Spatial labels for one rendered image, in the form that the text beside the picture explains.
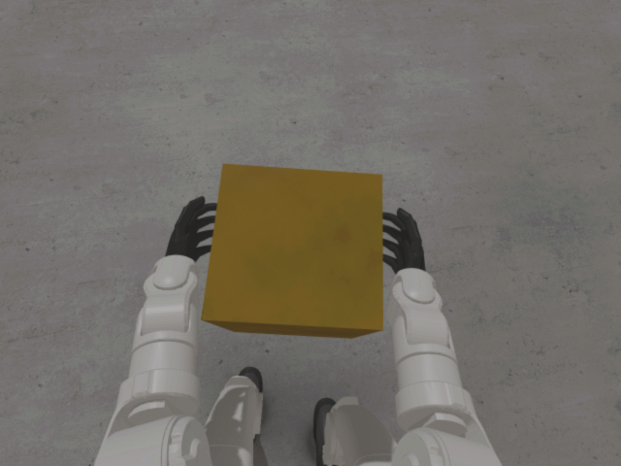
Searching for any robot right forearm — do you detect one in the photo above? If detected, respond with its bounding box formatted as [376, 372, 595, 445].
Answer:
[386, 268, 498, 457]

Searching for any right robot hand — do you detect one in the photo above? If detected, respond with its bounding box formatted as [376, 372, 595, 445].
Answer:
[382, 208, 426, 274]

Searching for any robot left shin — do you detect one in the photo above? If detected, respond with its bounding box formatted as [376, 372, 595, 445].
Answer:
[219, 376, 257, 395]

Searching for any robot right upper arm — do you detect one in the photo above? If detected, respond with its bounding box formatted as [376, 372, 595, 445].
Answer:
[391, 427, 502, 466]

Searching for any carton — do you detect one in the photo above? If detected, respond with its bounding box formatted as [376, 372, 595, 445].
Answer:
[201, 164, 383, 339]

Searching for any robot shin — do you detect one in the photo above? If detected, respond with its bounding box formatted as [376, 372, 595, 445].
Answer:
[322, 396, 359, 466]
[219, 376, 257, 395]

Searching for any robot right shin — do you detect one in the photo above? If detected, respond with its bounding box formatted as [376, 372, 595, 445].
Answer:
[322, 396, 359, 466]

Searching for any robot left upper arm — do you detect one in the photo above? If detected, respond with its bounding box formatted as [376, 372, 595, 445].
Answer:
[95, 415, 212, 466]

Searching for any left robot hand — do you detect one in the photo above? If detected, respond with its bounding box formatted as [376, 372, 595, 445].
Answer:
[165, 196, 217, 262]

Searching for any robot left forearm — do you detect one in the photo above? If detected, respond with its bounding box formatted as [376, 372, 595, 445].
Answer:
[94, 255, 200, 466]

